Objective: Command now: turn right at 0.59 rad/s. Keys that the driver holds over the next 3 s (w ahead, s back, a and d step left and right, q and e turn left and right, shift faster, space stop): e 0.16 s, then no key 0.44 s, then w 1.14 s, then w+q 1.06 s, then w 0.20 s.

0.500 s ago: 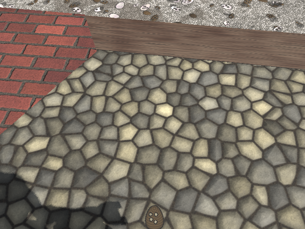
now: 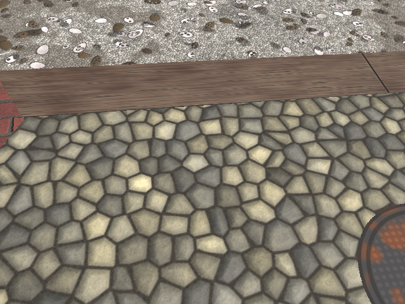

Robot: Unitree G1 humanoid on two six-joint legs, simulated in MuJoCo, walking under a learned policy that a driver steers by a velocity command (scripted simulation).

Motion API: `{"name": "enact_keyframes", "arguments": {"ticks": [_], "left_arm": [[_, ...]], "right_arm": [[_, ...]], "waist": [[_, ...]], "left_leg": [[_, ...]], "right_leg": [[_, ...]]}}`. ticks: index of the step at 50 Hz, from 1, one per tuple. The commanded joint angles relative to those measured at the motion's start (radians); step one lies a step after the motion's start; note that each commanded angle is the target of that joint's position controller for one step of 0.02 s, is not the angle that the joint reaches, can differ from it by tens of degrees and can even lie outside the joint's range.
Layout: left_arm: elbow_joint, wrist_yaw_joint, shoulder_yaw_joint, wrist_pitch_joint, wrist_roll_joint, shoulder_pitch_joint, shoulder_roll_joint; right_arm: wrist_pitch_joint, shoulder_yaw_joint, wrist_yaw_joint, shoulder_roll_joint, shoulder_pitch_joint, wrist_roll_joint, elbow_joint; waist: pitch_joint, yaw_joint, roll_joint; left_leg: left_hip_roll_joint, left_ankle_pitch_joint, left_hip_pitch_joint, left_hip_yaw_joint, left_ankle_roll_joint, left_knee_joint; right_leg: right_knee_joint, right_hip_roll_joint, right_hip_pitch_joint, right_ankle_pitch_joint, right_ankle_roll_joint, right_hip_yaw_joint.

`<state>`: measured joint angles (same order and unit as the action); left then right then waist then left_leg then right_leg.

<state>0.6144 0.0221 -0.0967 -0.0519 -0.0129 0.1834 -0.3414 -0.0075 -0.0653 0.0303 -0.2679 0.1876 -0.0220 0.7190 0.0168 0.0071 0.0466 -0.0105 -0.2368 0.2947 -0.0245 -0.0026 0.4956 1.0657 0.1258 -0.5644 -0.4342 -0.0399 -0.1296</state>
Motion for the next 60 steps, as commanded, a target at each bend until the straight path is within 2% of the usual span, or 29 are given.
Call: {"name": "enact_keyframes", "arguments": {"ticks": [1, 7, 11, 13, 14, 15, 16, 17, 18, 19, 21, 23, 26, 29, 31, 32, 33, 34, 37, 39, 42, 44, 45, 46, 47, 48, 50, 55, 60], "left_arm": [[-0.044, 0.001, -0.027, -0.008, -0.007, 0.044, -0.069], [-0.11, -0.018, 0.001, -0.002, -0.007, -0.071, -0.022], [-0.107, -0.03, -0.003, -0.007, -0.004, -0.046, -0.034], [-0.077, -0.034, -0.006, -0.005, -0.002, 0.022, -0.025], [-0.065, -0.031, -0.01, -0.004, 0.001, 0.046, -0.038], [-0.069, -0.021, -0.022, -0.001, 0.003, 0.07, -0.095], [-0.094, -0.011, -0.03, 0.002, 0.022, 0.034, -0.18], [-0.083, -0.017, -0.013, 0.022, 0.047, 0.068, -0.111], [-0.068, -0.02, 0.0, 0.039, 0.05, 0.035, -0.086], [-0.06, -0.019, 0.001, 0.048, 0.038, -0.015, -0.081], [-0.054, -0.015, 0.013, 0.055, 0.021, -0.076, -0.061], [-0.042, -0.011, 0.024, 0.055, 0.026, -0.095, -0.029], [-0.019, -0.011, 0.025, 0.051, 0.027, -0.086, -0.026], [0.011, -0.014, 0.028, 0.047, 0.025, -0.079, -0.03], [0.037, -0.016, 0.041, 0.048, 0.013, -0.076, -0.006], [0.053, -0.017, 0.042, 0.053, 0.019, -0.044, -0.001], [0.052, -0.022, 0.037, 0.056, 0.031, -0.028, -0.014], [0.04, -0.019, 0.036, 0.057, 0.024, -0.058, -0.013], [0.028, -0.016, 0.028, 0.084, -0.007, -0.109, 0.005], [0.021, -0.028, 0.021, 0.103, -0.014, -0.116, 0.003], [0.06, -0.048, 0.024, 0.125, -0.011, -0.056, 0.034], [0.129, -0.053, 0.008, 0.121, -0.001, 0.074, 0.021], [0.155, -0.05, -0.002, 0.118, -0.006, 0.166, 0.001], [0.17, -0.037, -0.02, 0.118, -0.005, 0.291, -0.081], [0.165, -0.047, -0.033, 0.127, 0.006, 0.324, -0.164], [0.157, -0.048, -0.013, 0.142, 0.005, 0.265, -0.106], [0.142, -0.045, 0.01, 0.156, 0.01, 0.193, -0.048], [0.163, -0.029, 0.024, 0.137, 0.007, 0.217, -0.029], [0.196, -0.011, 0.02, 0.131, 0.002, 0.283, -0.075]], "right_arm": [[-0.005, -0.024, 0.014, -0.122, -0.081, 0.01, -0.093], [0.018, -0.051, 0.017, -0.189, -0.015, 0.009, -0.076], [0.016, -0.058, -0.003, -0.212, -0.02, 0.032, -0.062], [0.015, -0.053, -0.007, -0.205, -0.049, 0.054, -0.054], [0.011, -0.043, -0.009, -0.175, -0.012, 0.058, -0.032], [0.004, -0.024, -0.016, -0.117, 0.027, 0.026, -0.026], [-0.006, 0.004, -0.026, -0.06, 0.01, -0.016, -0.068], [-0.003, -0.021, -0.013, -0.133, -0.07, 0.002, -0.071], [0.005, -0.031, -0.01, -0.159, -0.076, 0.025, -0.064], [0.013, -0.034, -0.006, -0.151, -0.056, 0.029, -0.044], [0.027, -0.039, 0.003, -0.152, -0.022, 0.016, -0.019], [0.027, -0.03, 0.0, -0.121, 0.014, 0.022, -0.003], [0.026, -0.011, -0.003, -0.085, -0.024, 0.021, -0.009], [0.023, -0.009, -0.006, -0.096, -0.016, 0.025, -0.005], [0.015, -0.001, -0.012, -0.083, 0.041, 0.012, 0.021], [0.012, -0.004, -0.011, -0.11, 0.062, 0.002, 0.03], [0.012, -0.016, -0.006, -0.168, 0.072, 0.013, 0.026], [0.009, -0.033, -0.009, -0.198, 0.092, 0.026, 0.048], [-0.02, -0.027, -0.005, -0.185, 0.112, 0.019, 0.049], [-0.034, -0.027, 0.001, -0.181, 0.119, 0.031, 0.048], [-0.033, -0.03, -0.006, -0.189, 0.05, 0.059, 0.033], [-0.028, -0.023, -0.01, -0.162, 0.048, 0.052, 0.033], [-0.033, -0.008, -0.015, -0.118, 0.031, 0.043, 0.023], [-0.044, 0.017, -0.022, -0.037, -0.005, 0.023, -0.011], [-0.063, 0.008, -0.014, -0.066, -0.018, 0.052, -0.062], [-0.078, -0.008, -0.014, -0.125, -0.019, 0.071, -0.055], [-0.093, -0.01, -0.027, -0.12, -0.012, 0.061, -0.029], [-0.087, 0.003, -0.06, -0.06, -0.081, 0.034, -0.045], [-0.09, 0.025, -0.078, -0.029, -0.267, 0.045, -0.114]], "waist": [[-0.043, -0.024, -0.176], [-0.084, 0.048, -0.241], [-0.094, 0.039, -0.252], [-0.096, -0.009, -0.233], [-0.1, -0.018, -0.193], [-0.153, -0.002, -0.029], [-0.149, 0.021, 0.26], [-0.18, -0.065, 0.162], [-0.14, -0.043, 0.121], [-0.113, -0.021, 0.105], [-0.085, 0.004, 0.099], [-0.101, 0.023, 0.092], [-0.09, -0.009, 0.096], [-0.078, -0.015, 0.093], [-0.082, 0.026, 0.055], [-0.085, 0.015, 0.023], [-0.06, -0.019, -0.053], [-0.012, 0.0, -0.157], [0.109, 0.026, -0.311], [0.115, 0.031, -0.277], [0.063, -0.017, -0.218], [-0.003, -0.063, -0.186], [-0.033, -0.1, -0.132], [-0.071, -0.137, 0.114], [-0.046, -0.133, 0.253], [0.037, -0.101, 0.129], [0.08, -0.061, 0.039], [0.054, -0.055, 0.025], [0.097, -0.102, 0.032]], "left_leg": [[-0.22, 0.344, -0.121, -0.14, -0.176, -0.162], [-0.273, 0.382, -0.237, -0.068, -0.211, -0.153], [-0.294, 0.414, -0.198, -0.054, -0.212, -0.122], [-0.275, 0.402, -0.166, -0.03, -0.176, -0.055], [-0.247, 0.338, -0.105, 0.002, -0.121, -0.006], [-0.178, 0.114, 0.038, 0.081, -0.027, 0.146], [-0.06, -0.363, 0.272, 0.138, 0.066, 0.344], [-0.065, -0.434, 0.267, 0.022, 0.084, 0.494], [-0.072, -0.392, 0.265, -0.003, 0.08, 0.559], [-0.073, -0.333, 0.271, -0.01, 0.078, 0.561], [-0.068, -0.226, 0.226, -0.016, 0.092, 0.564], [-0.059, -0.163, 0.16, -0.005, 0.1, 0.499], [-0.057, -0.16, 0.084, 0.008, 0.094, 0.302], [-0.045, -0.134, 0.008, 0.016, 0.08, 0.141], [-0.031, 0.074, -0.139, 0.033, 0.05, -0.083], [-0.056, 0.108, -0.21, -0.002, 0.028, -0.06], [-0.09, 0.004, -0.203, -0.023, -0.013, -0.017], [-0.096, -0.35, -0.09, -0.068, -0.077, -0.073], [-0.292, -0.593, -0.02, -0.403, -0.201, -0.333], [-0.336, -0.489, -0.078, -0.436, -0.217, -0.34], [-0.228, -0.286, -0.036, -0.234, -0.156, -0.293], [-0.165, -0.201, 0.06, -0.132, -0.127, -0.182], [-0.128, -0.164, 0.136, -0.083, -0.094, -0.06], [-0.03, -0.182, 0.295, 0.026, -0.022, 0.301], [0.035, -0.327, 0.51, -0.003, -0.009, 0.526], [-0.036, -0.295, 0.605, -0.065, -0.026, 0.661], [-0.096, -0.1, 0.624, -0.063, -0.056, 0.667], [-0.104, 0.121, 0.517, 0.015, -0.003, 0.443], [-0.04, 0.31, 0.352, 0.065, 0.012, 0.118]], "right_leg": [[0.175, -0.063, -0.092, 0.043, -0.048, 0.042], [-0.141, -0.143, -0.007, 0.031, -0.063, 0.121], [-0.347, -0.124, 0.154, 0.034, -0.018, 0.171], [-0.585, -0.102, 0.284, 0.196, 0.033, 0.192], [-0.711, -0.096, 0.401, 0.319, 0.063, 0.174], [-0.716, -0.23, 0.59, 0.583, 0.102, -0.006], [-0.68, -0.472, 0.641, 0.874, 0.267, -0.272], [-0.697, -0.511, 0.541, 0.805, 0.374, -0.279], [-0.71, -0.453, 0.5, 0.726, 0.348, -0.204], [-0.715, -0.396, 0.479, 0.641, 0.299, -0.148], [-0.719, -0.354, 0.418, 0.678, 0.266, -0.09], [-0.718, -0.321, 0.4, 0.681, 0.26, -0.044], [-0.709, -0.314, 0.403, 0.598, 0.261, -0.048], [-0.704, -0.329, 0.389, 0.496, 0.271, -0.101], [-0.708, -0.287, 0.328, 0.27, 0.215, -0.09], [-0.7, -0.245, 0.271, 0.076, 0.169, -0.078], [-0.663, -0.183, 0.21, -0.112, 0.142, -0.038], [-0.6, -0.105, 0.179, -0.183, 0.106, 0.065], [-0.293, -0.074, 0.097, -0.039, 0.077, 0.172], [-0.238, -0.132, 0.019, -0.099, 0.107, 0.117], [-0.502, -0.111, 0.248, 0.043, 0.129, 0.176], [-0.594, -0.061, 0.503, 0.218, 0.106, 0.221], [-0.617, -0.11, 0.619, 0.184, 0.117, 0.149], [-0.75, -0.328, 0.746, 0.106, 0.187, -0.179], [-0.887, -0.504, 0.752, -0.108, 0.349, -0.567], [-0.904, -0.525, 0.706, -0.203, 0.375, -0.578], [-0.911, -0.433, 0.666, -0.071, 0.3, -0.37], [-0.925, -0.32, 0.597, 0.464, 0.243, -0.055], [-0.963, -0.31, 0.505, 0.449, 0.231, 0.032]]}}
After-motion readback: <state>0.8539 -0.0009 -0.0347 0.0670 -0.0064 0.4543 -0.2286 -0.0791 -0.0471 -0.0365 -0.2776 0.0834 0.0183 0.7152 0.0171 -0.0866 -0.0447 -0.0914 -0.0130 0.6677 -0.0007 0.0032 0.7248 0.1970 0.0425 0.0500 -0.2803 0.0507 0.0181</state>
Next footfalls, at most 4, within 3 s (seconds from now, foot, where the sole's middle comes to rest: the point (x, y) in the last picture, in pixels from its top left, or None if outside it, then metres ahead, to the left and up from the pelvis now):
0.30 right None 0.04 -0.17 -0.78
0.64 left None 0.05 0.09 -0.78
1.36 left None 0.45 -0.02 -0.78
1.90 right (285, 246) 0.68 -0.31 -0.78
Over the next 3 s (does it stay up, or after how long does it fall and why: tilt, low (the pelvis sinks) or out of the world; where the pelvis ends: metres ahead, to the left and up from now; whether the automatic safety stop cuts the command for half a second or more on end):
stays up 1.16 -0.12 -0.01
